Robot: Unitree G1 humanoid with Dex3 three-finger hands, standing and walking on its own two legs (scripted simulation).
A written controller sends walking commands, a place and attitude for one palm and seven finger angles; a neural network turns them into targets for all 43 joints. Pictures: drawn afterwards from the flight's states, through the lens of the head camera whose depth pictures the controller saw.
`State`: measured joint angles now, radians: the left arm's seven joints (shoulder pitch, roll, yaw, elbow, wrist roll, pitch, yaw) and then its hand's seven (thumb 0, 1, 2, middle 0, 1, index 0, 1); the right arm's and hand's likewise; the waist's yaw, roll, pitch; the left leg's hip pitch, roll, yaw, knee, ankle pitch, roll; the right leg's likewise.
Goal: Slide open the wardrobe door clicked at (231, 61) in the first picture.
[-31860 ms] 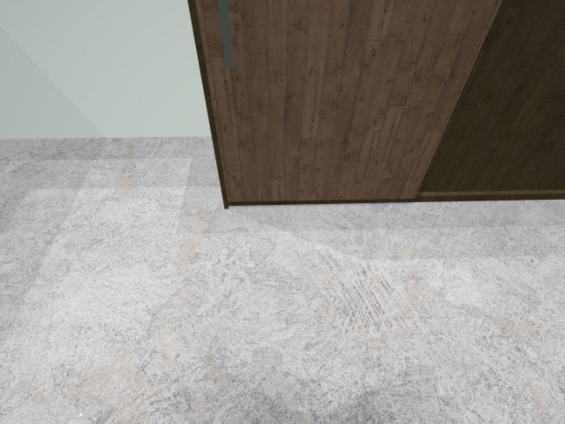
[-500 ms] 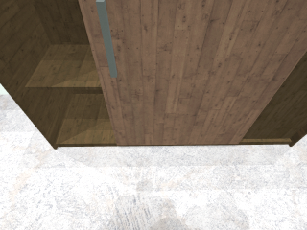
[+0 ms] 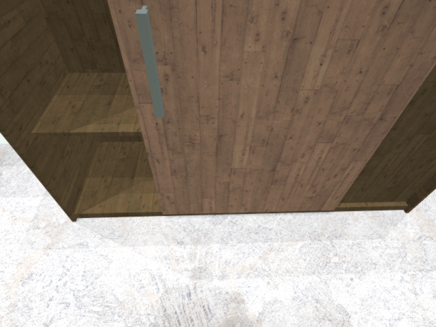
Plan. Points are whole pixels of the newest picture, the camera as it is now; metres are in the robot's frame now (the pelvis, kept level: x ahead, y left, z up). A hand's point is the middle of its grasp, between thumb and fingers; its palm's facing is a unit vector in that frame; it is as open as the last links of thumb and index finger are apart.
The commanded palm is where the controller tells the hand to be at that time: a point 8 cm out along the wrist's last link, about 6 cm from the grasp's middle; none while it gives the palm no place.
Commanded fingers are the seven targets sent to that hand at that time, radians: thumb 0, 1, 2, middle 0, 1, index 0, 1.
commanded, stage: look to check the result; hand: left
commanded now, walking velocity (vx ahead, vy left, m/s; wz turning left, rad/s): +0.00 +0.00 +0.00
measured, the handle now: (153, 67) +0.71 +0.22 +0.10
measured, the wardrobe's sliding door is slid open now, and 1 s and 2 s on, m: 0.45 0.45 0.45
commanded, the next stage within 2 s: stand and wait in 0.56 s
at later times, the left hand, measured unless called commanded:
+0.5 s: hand out of the picture +0.01 +0.18 -0.18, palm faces +0.03 -0.98 -0.20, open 7.4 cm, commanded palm none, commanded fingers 0.00 0.90 0.90 -0.20 -0.30 -0.20 -0.30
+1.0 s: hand out of the picture +0.04 +0.21 -0.17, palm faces +0.01 -0.97 -0.25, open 7.4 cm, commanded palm none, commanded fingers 0.00 0.90 0.90 -0.20 -0.30 -0.20 -0.30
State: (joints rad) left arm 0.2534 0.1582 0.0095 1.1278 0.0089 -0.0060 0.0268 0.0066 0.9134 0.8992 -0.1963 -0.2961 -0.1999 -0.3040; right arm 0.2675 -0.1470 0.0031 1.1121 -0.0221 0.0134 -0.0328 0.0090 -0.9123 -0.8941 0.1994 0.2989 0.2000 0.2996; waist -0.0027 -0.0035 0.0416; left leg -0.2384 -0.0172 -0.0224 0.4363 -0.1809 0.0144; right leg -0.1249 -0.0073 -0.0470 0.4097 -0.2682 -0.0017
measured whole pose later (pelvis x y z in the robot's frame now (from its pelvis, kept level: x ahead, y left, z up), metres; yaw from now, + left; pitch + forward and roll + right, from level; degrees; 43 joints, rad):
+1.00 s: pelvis +0.01 +0.00 +0.00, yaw +0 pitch -1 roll +0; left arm 0.19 0.24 0.02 1.13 0.01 -0.02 0.01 0.00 0.90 0.90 -0.20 -0.30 -0.20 -0.30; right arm 0.17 -0.23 0.00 1.11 -0.02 0.00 -0.02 0.01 -0.90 -0.89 0.20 0.30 0.20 0.30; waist 0.00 -0.01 0.06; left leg -0.19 -0.02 -0.02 0.38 -0.17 0.01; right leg -0.07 -0.01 -0.05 0.34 -0.25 0.00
